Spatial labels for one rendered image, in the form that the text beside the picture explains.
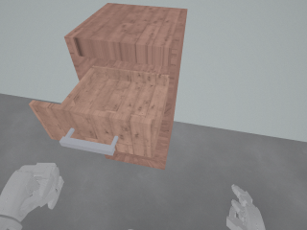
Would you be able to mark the left robot forearm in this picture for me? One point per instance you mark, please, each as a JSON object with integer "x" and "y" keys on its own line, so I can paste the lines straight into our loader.
{"x": 9, "y": 223}

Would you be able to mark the handle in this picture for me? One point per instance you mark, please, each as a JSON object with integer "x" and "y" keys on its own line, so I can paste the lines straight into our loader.
{"x": 79, "y": 144}

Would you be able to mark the right robot hand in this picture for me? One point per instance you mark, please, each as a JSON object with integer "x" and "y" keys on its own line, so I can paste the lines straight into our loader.
{"x": 249, "y": 216}

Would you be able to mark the left robot hand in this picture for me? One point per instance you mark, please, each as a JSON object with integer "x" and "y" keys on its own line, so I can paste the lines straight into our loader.
{"x": 29, "y": 187}

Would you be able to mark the cabinet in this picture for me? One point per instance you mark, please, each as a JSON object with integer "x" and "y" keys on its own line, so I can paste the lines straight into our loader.
{"x": 137, "y": 38}

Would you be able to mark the drawer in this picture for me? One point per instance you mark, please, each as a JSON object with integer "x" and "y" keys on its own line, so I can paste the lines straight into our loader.
{"x": 109, "y": 102}

